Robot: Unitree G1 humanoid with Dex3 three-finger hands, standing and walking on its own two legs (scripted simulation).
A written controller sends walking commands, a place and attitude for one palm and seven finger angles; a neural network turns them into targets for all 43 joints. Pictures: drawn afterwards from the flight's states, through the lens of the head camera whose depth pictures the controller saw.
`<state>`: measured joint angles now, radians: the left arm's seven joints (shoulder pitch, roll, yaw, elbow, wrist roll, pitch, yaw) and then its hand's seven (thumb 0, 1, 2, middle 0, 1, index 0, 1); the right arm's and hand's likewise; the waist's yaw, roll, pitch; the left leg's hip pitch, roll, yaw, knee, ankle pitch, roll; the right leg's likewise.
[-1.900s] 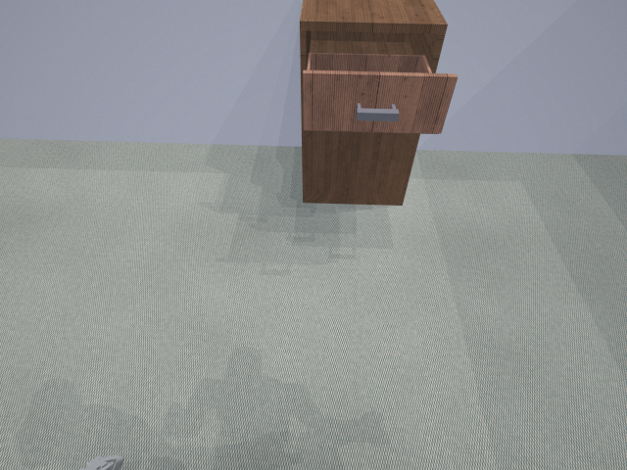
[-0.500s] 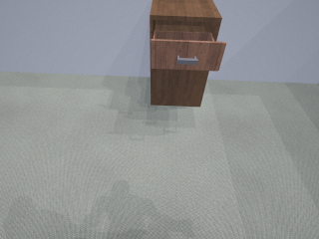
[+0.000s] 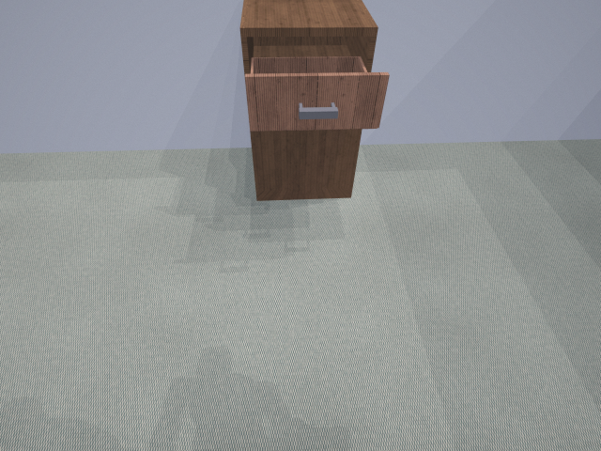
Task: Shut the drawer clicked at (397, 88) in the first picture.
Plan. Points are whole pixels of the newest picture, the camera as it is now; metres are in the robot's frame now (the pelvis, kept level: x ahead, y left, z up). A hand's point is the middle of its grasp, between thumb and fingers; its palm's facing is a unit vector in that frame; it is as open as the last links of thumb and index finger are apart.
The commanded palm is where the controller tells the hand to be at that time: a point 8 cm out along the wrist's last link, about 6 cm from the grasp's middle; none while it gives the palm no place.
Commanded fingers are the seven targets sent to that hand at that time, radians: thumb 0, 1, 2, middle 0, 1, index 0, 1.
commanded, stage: walk to a spot facing it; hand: left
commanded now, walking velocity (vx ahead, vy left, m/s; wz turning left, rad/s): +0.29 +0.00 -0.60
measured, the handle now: (317, 109) +1.06 +0.04 -0.09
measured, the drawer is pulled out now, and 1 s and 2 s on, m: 0.30 0.30 0.30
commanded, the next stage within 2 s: none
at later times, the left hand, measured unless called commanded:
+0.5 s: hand out of the picture +0.10 +0.15 -0.16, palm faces -0.10 -0.98 -0.18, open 7.4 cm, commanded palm none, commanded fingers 0.00 0.90 0.90 -0.20 -0.30 -0.20 -0.30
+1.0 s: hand (282, 250) +0.55 +0.09 -0.15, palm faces -0.54 -0.82 -0.18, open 7.4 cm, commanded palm none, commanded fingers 0.00 0.90 0.90 -0.20 -0.30 -0.20 -0.30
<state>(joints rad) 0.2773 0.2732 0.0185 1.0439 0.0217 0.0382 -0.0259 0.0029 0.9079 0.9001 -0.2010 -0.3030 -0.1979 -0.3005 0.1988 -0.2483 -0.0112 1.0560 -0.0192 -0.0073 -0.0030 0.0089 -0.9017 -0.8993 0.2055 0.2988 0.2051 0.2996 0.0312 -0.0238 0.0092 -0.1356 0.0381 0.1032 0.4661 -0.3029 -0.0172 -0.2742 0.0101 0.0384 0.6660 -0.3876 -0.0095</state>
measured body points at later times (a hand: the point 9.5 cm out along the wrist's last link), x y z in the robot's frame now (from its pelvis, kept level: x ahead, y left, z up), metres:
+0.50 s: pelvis +0.14 -0.02 +0.01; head +0.16 -0.03 +0.46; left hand +0.11 +0.21 -0.14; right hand +0.23 -0.27 -0.13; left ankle +0.28 +0.10 -0.68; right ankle +0.03 -0.10 -0.74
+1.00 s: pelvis +0.34 -0.01 +0.01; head +0.36 -0.01 +0.46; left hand +0.58 +0.13 -0.13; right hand +0.15 -0.20 -0.13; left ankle +0.33 +0.08 -0.74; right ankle +0.36 -0.20 -0.66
